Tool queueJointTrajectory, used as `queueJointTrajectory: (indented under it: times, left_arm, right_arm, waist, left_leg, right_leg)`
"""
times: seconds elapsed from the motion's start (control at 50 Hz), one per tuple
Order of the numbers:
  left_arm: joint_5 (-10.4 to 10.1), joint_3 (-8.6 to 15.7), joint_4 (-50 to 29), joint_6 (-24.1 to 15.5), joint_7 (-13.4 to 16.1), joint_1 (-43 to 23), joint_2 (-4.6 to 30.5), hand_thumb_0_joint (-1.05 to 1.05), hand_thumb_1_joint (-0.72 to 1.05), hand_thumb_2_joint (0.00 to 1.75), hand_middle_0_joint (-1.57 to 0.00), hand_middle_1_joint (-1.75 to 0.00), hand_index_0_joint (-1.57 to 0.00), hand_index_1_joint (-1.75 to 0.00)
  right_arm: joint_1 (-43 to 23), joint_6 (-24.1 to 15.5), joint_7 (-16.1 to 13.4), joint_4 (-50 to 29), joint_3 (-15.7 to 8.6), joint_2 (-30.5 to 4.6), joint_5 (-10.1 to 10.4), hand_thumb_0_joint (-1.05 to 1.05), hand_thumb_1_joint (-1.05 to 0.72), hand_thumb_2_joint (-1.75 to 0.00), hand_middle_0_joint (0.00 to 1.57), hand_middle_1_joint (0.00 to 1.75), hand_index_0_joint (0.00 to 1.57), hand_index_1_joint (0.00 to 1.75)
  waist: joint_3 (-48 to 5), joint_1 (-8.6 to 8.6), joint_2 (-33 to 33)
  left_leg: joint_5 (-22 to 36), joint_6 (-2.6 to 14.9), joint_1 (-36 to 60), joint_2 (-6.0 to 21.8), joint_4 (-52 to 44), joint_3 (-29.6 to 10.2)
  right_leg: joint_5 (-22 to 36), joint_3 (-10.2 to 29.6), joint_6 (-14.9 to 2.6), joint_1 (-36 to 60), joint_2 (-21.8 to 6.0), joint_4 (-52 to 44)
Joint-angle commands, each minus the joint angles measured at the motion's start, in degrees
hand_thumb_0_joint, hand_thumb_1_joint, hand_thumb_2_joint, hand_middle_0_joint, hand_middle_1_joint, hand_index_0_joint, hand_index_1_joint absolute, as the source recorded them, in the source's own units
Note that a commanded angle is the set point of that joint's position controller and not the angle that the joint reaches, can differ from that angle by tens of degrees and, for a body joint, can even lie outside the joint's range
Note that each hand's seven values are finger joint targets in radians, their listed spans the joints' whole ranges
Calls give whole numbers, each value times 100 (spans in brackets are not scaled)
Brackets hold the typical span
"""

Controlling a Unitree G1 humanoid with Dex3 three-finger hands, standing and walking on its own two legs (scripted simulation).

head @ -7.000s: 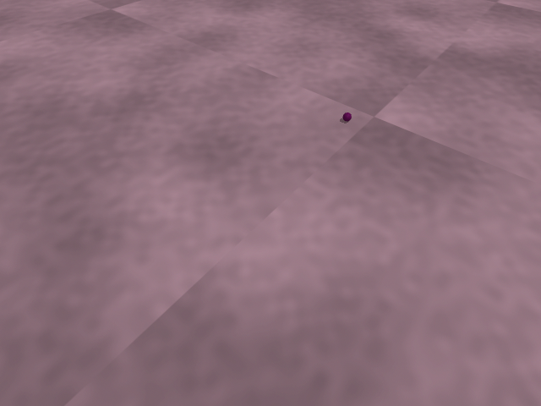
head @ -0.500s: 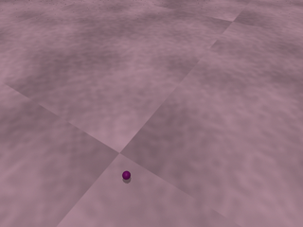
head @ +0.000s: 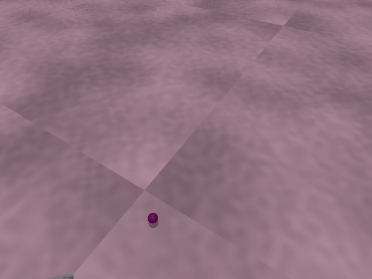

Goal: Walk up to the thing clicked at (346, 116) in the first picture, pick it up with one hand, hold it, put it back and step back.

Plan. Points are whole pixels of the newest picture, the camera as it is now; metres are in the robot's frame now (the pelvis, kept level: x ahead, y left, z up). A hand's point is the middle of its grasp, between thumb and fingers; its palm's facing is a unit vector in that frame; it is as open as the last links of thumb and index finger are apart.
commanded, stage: walk up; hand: left
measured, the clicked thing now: (152, 218) +0.58 +0.20 -0.75
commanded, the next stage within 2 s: stand in 0.70 s
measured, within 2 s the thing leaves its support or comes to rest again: neither
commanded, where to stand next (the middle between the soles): +0.12 +0.01 m, yaw -2 degrees
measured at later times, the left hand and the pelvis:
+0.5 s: hand out of the picture +0.08 +0.26 -0.15, palm faces +0.00 -0.94 -0.34, open 7.4 cm; pelvis +0.00 +0.00 +0.00, yaw +0 degrees
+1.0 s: hand out of the picture +0.08 +0.25 -0.15, palm faces -0.02 -0.94 -0.35, open 7.4 cm; pelvis -0.01 +0.00 +0.01, yaw +0 degrees
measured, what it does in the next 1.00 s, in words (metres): stands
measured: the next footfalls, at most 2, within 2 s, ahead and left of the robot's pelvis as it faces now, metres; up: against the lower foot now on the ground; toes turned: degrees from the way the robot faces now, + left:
none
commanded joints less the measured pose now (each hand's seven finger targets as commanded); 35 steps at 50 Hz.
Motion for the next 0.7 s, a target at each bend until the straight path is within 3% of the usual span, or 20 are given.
queueJointTrajectory:
  times: [0.0, 0.08, 0.18, 0.42, 0.66, 0.68]
  left_arm:
    - [-19, 228, -329, -136, 57, -264, 1227, 0, 90, 90, -20, -30, -20, -30]
    - [3, 227, -303, -124, 48, -283, 1231, 0, 90, 90, -20, -30, -20, -30]
    - [1, 230, -289, -139, 43, -218, 1205, 0, 90, 90, -20, -30, -20, -30]
    - [18, 244, -260, -120, 40, -137, 1176, 0, 90, 90, -20, -30, -20, -30]
    - [12, 236, -252, -116, 48, 7, 1157, 0, 90, 90, -20, -30, -20, -30]
    - [-28, 186, -206, -110, 65, 30, 1210, 0, 90, 90, -20, -30, -20, -30]
  right_arm:
    - [-171, -99, -83, -333, -214, -1155, -14, 0, -90, -90, 20, 30, 20, 30]
    - [-253, -89, -72, -350, -220, -1171, -30, 0, -90, -90, 20, 30, 20, 30]
    - [-208, -92, -65, -346, -211, -1127, -28, 0, -90, -90, 20, 30, 20, 30]
    - [-110, -71, -64, -265, -230, -1122, -54, 0, -90, -90, 20, 30, 20, 30]
    - [-61, -84, -80, -255, -226, -1119, -34, 0, -90, -90, 20, 30, 20, 30]
    - [-199, -68, -88, -263, -212, -1126, -38, 0, -90, -90, 20, 30, 20, 30]
  waist:
    - [-642, 26, -99]
    - [-512, 27, -66]
    - [-609, 40, -71]
    - [-437, 25, -37]
    - [-497, 52, -55]
    - [-302, 69, -100]
  left_leg:
    - [1343, 308, -126, 492, -437, -218]
    - [973, 315, -174, 486, -555, -240]
    - [1052, 289, -41, 474, -566, -213]
    - [473, 304, -247, 447, -740, -301]
    - [896, 299, -121, 452, -713, -258]
    - [1285, 250, -96, 555, -820, -350]
  right_leg:
    - [1082, 466, -215, 524, -561, -358]
    - [779, 469, -194, 435, -525, -447]
    - [793, 492, -184, 464, -534, -491]
    - [298, 519, -176, 437, -480, -600]
    - [804, 486, -159, 523, -523, -541]
    - [984, 480, -182, 343, -569, -549]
